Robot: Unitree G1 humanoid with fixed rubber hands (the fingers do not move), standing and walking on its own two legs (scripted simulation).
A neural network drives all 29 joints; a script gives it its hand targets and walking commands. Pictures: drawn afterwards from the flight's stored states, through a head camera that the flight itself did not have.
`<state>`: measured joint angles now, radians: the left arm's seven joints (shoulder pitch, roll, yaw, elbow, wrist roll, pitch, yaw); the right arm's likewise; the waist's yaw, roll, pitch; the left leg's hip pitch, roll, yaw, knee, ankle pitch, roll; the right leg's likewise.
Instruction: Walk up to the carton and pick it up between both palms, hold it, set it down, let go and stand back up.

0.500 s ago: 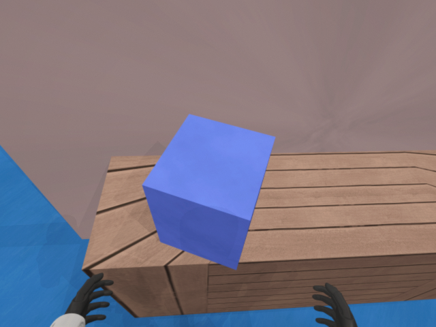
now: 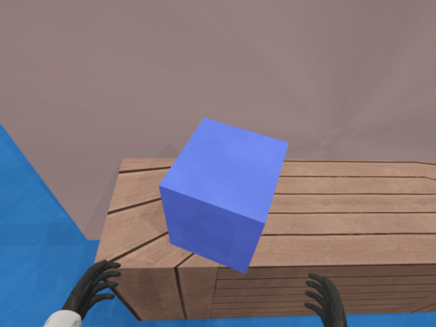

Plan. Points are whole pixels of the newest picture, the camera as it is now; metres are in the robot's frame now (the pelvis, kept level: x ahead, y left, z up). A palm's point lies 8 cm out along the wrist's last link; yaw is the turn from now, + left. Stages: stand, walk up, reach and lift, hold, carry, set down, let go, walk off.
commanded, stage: reach and lift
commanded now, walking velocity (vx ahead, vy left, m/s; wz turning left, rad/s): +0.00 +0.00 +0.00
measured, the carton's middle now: (225, 197) +0.40 +0.00 -0.05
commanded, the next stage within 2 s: none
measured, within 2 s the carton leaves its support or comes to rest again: neither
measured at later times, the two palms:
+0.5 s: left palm (52, 311) +0.16 +0.30 -0.04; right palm out of the picture +0.14 -0.13 -0.04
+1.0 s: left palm (62, 268) +0.22 +0.29 -0.01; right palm (296, 279) +0.21 -0.12 -0.02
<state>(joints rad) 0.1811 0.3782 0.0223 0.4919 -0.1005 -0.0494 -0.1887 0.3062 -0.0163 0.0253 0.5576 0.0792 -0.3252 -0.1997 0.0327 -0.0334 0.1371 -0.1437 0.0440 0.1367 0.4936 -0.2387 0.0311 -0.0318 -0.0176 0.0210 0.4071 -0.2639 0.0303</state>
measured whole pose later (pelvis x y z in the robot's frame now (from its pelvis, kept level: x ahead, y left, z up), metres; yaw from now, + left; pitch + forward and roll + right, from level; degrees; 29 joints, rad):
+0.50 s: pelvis -0.01 +0.01 -0.01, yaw +2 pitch -6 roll -4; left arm 0.24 0.53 -0.02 0.30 -0.23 -0.14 -0.26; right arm 0.43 0.13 0.08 0.34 0.08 -0.41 -0.36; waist 0.07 -0.03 0.15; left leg -0.26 0.07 0.10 0.68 -0.32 0.05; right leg -0.11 0.00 -0.01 0.53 -0.32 0.01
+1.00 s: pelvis +0.00 +0.04 -0.01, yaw +1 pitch -6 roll -4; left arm 0.10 0.51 -0.13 0.32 -0.30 -0.14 -0.19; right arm 0.16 0.08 0.00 0.42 0.12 -0.33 -0.36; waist 0.03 -0.01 0.12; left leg -0.22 0.03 0.13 0.62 -0.31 0.07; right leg -0.06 -0.03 0.02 0.44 -0.29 -0.01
